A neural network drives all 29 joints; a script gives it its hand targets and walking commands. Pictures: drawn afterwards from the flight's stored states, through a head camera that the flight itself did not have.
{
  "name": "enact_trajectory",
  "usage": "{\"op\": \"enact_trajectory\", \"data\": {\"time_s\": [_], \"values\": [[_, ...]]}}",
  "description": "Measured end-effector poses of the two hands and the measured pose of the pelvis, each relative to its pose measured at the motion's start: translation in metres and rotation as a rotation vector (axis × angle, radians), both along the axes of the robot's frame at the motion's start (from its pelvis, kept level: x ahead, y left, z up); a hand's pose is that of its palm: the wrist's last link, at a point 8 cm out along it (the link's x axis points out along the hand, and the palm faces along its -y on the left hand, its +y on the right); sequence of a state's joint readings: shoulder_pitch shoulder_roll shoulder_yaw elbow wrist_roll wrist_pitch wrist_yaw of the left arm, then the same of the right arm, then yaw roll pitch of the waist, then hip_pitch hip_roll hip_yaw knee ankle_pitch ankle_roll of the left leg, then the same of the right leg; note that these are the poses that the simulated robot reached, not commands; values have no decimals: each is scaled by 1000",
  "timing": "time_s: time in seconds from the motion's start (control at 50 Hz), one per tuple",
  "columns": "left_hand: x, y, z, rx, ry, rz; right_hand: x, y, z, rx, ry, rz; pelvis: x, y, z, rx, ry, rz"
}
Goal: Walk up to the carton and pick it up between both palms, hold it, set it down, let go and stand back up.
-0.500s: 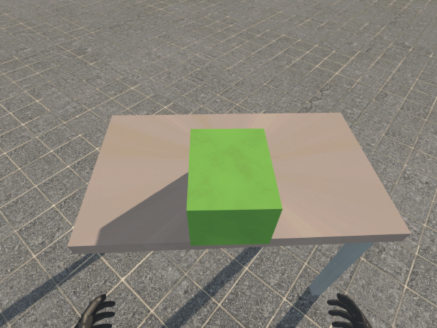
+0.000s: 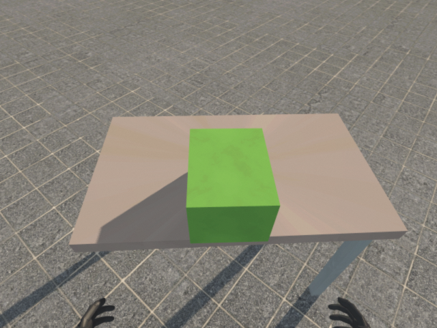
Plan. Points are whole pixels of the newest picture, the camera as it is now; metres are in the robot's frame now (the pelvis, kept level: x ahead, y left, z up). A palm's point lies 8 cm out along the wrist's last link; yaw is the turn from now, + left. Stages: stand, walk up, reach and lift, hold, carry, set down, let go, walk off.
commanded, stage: stand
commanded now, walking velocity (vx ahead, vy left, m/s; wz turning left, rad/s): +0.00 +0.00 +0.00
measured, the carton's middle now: (227, 183) +0.47 +0.00 -0.07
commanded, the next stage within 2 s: none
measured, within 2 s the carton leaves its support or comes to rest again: neither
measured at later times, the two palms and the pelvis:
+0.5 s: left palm out of the picture +0.11 +0.26 -0.11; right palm out of the picture +0.13 -0.26 -0.10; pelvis +0.00 +0.00 +0.00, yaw +0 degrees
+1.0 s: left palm out of the picture +0.11 +0.26 -0.11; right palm out of the picture +0.12 -0.26 -0.10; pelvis +0.00 +0.00 +0.00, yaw +0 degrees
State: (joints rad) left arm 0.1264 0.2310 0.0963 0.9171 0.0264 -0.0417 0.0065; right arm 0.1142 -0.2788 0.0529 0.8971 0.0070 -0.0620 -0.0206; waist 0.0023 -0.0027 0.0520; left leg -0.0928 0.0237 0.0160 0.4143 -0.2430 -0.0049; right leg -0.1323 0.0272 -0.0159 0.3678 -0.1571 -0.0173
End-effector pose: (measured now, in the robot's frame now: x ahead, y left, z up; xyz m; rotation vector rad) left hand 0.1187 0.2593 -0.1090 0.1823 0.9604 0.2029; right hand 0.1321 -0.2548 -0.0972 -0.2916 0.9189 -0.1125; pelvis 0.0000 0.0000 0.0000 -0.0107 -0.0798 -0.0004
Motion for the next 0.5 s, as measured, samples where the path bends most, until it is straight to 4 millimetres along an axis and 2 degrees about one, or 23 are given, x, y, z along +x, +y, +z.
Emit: {"op": "enact_trajectory", "data": {"time_s": [0.5], "values": [[-6, 2, -2, 2, 17, 5, -7, -3, -2, -5, 14, -6, -3, 0, 0, 1, -4, 0]]}}
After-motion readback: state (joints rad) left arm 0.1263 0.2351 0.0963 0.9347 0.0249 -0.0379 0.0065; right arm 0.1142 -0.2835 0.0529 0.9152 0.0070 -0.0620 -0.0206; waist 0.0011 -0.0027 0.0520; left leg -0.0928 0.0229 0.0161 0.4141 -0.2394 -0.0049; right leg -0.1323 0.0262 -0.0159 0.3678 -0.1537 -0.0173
